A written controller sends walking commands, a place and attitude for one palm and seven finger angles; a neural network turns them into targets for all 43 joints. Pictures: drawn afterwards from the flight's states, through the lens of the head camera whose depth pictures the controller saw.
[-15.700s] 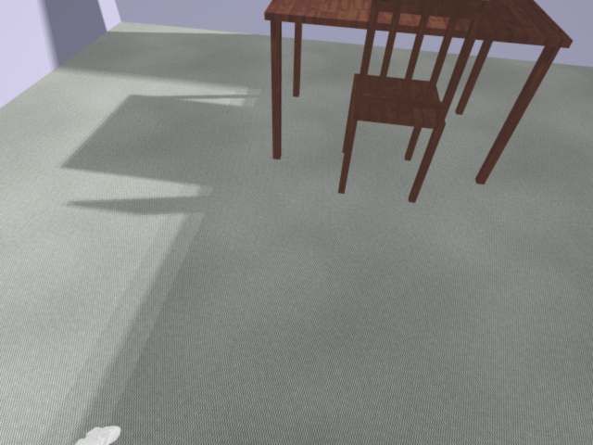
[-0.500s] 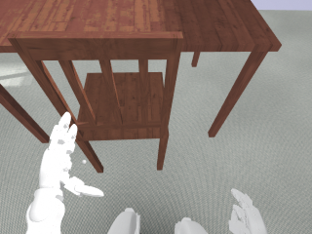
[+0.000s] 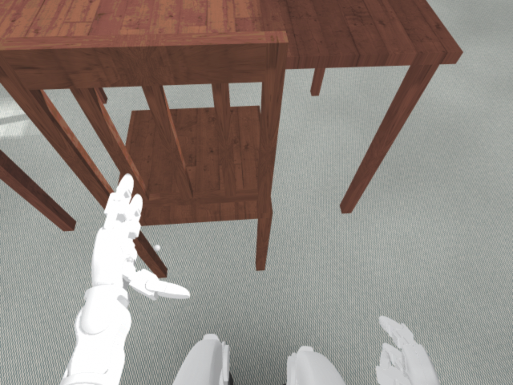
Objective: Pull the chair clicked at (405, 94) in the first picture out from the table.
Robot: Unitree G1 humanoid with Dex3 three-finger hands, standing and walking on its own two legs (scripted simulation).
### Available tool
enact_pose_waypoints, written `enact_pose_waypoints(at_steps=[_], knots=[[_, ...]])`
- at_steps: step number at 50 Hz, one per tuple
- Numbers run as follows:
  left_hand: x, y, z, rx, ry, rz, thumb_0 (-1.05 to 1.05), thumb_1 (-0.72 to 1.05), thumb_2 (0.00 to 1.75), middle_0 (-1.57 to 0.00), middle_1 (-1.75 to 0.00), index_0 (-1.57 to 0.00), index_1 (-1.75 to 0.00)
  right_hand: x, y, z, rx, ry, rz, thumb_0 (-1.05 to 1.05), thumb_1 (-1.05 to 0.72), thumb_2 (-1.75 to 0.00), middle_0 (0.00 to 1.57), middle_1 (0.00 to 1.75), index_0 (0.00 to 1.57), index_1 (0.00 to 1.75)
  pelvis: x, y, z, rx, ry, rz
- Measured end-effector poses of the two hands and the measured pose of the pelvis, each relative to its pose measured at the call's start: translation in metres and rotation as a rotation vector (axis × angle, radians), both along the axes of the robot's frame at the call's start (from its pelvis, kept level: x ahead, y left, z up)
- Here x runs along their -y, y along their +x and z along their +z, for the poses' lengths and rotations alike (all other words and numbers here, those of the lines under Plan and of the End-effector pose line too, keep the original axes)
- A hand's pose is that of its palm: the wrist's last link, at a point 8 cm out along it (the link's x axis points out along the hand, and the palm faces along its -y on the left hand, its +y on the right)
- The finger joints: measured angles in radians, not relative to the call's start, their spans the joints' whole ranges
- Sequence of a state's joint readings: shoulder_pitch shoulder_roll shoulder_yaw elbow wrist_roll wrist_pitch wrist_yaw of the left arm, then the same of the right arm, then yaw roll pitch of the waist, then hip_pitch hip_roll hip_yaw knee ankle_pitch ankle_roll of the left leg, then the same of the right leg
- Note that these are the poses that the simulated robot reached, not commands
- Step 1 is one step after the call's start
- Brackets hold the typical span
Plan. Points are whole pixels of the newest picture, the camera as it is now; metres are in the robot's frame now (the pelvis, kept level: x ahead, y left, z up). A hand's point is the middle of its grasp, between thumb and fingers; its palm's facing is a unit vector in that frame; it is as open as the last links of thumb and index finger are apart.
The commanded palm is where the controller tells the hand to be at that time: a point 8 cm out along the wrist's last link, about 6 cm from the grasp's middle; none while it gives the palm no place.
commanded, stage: aim the fingers beside a spindle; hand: left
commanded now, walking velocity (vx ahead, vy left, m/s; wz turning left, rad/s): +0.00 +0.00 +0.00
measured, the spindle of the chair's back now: (173, 150) +0.50 +0.17 +0.02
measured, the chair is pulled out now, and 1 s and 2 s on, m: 0.00 0.00 0.00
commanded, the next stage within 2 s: none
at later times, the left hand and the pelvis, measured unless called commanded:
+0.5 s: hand (176, 227) +0.35 +0.14 +0.01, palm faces +0.09 -1.00 -0.03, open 17.0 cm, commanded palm +0.33 +0.19 +0.01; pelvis +0.00 +0.00 -0.01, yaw +0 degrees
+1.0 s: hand (179, 235) +0.34 +0.14 +0.00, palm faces +0.09 -1.00 -0.01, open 17.0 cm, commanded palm +0.32 +0.19 +0.01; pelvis -0.01 +0.00 -0.02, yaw +0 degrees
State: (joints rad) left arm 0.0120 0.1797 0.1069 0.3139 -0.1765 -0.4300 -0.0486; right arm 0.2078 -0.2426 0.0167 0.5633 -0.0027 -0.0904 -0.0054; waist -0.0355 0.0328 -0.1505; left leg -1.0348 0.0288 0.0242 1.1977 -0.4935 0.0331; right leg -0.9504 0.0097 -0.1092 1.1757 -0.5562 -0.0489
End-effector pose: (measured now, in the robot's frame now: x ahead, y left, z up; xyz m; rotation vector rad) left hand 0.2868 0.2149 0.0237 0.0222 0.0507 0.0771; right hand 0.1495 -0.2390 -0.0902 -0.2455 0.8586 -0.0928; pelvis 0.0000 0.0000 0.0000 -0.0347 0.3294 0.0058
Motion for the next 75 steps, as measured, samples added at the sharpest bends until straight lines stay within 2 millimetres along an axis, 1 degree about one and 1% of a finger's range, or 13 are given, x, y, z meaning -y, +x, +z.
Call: enact_pose_waypoints(at_steps=[7,14,23,31,39,47,50,56,58,62,65,72,75], knots=[[0.009,0.010,0.004,0.060,0.009,0.000,-0.02,-0.50,0.30,-0.06,-0.08,-0.06,-0.08,0.002,-0.002,-0.007,-0.025,-0.004,0.006,0.01,-0.91,-0.90,0.20,0.30,0.21,0.30,0.001,-0.001,-0.004,-0.009,-0.001,0.003],[0.019,0.030,-0.013,0.020,0.003,-0.014,-0.02,-0.50,0.30,-0.06,-0.08,-0.06,-0.08,0.005,-0.008,-0.016,-0.064,-0.004,-0.008,0.01,-0.91,-0.90,0.20,0.30,0.21,0.30,0.003,-0.002,-0.010,-0.029,0.002,-0.001],[0.021,0.036,-0.010,0.055,0.005,0.009,-0.02,-0.50,0.30,-0.06,-0.08,-0.06,-0.08,0.007,-0.019,-0.021,-0.110,0.000,-0.027,0.01,-0.91,-0.90,0.20,0.30,0.21,0.30,0.003,0.000,-0.010,-0.037,0.005,-0.008],[0.027,0.049,-0.029,0.022,-0.008,-0.012,-0.02,-0.50,0.30,-0.06,-0.08,-0.06,-0.08,0.009,-0.026,-0.030,-0.140,-0.012,-0.033,0.01,-0.91,-0.90,0.20,0.30,0.21,0.30,0.002,-0.004,-0.018,-0.056,-0.001,-0.005],[0.026,0.044,-0.010,0.072,0.011,0.001,-0.02,-0.50,0.30,-0.06,-0.08,-0.06,-0.08,0.004,-0.029,-0.029,-0.147,0.015,-0.049,0.01,-0.91,-0.90,0.20,0.30,0.20,0.30,-0.002,-0.003,-0.014,-0.047,0.004,-0.015],[0.023,0.033,-0.026,0.011,-0.010,0.011,-0.01,-0.50,0.30,-0.06,-0.08,-0.06,-0.08,0.001,-0.026,-0.026,-0.136,0.012,-0.031,0.01,-0.91,-0.90,0.20,0.30,0.21,0.30,-0.001,-0.006,-0.014,-0.040,0.002,-0.009],[0.025,0.031,-0.024,0.043,-0.011,0.009,-0.02,-0.50,0.30,-0.06,-0.08,-0.06,-0.08,0.002,-0.024,-0.026,-0.127,-0.001,-0.027,0.01,-0.91,-0.90,0.20,0.30,0.21,0.30,-0.002,-0.008,-0.016,-0.040,-0.002,-0.006],[0.030,0.038,-0.010,0.109,0.012,-0.015,-0.02,-0.51,0.30,-0.06,-0.08,-0.06,-0.08,0.003,-0.023,-0.028,-0.121,-0.005,-0.021,0.01,-0.91,-0.90,0.20,0.30,0.21,0.30,-0.003,-0.010,-0.017,-0.038,-0.005,-0.003],[0.032,0.042,-0.013,0.084,0.014,-0.022,-0.02,-0.51,0.30,-0.06,-0.08,-0.06,-0.08,0.002,-0.023,-0.028,-0.123,0.001,-0.022,0.01,-0.91,-0.90,0.20,0.30,0.20,0.30,-0.004,-0.010,-0.017,-0.039,-0.004,-0.003],[0.034,0.044,-0.029,0.007,0.004,-0.015,-0.01,-0.51,0.30,-0.06,-0.08,-0.06,-0.08,0.000,-0.026,-0.029,-0.132,0.008,-0.027,0.01,-0.91,-0.90,0.20,0.30,0.21,0.30,-0.003,-0.011,-0.017,-0.046,0.000,-0.007],[0.030,0.042,-0.034,0.000,-0.007,0.012,-0.02,-0.50,0.30,-0.06,-0.08,-0.06,-0.08,0.001,-0.029,-0.029,-0.141,0.005,-0.034,0.00,-0.91,-0.90,0.20,0.30,0.21,0.30,-0.002,-0.010,-0.018,-0.051,0.001,-0.012],[0.017,0.044,-0.008,0.116,0.028,0.028,-0.02,-0.50,0.30,-0.06,-0.08,-0.06,-0.08,0.002,-0.033,-0.031,-0.167,0.006,-0.035,0.01,-0.91,-0.90,0.20,0.30,0.21,0.30,-0.002,-0.006,-0.017,-0.046,-0.003,-0.009],[0.020,0.048,-0.014,0.067,0.026,-0.006,-0.02,-0.51,0.30,-0.05,-0.08,-0.06,-0.08,0.002,-0.032,-0.031,-0.176,0.009,-0.034,0.01,-0.91,-0.90,0.20,0.30,0.21,0.30,-0.002,-0.005,-0.015,-0.046,-0.004,-0.004]])
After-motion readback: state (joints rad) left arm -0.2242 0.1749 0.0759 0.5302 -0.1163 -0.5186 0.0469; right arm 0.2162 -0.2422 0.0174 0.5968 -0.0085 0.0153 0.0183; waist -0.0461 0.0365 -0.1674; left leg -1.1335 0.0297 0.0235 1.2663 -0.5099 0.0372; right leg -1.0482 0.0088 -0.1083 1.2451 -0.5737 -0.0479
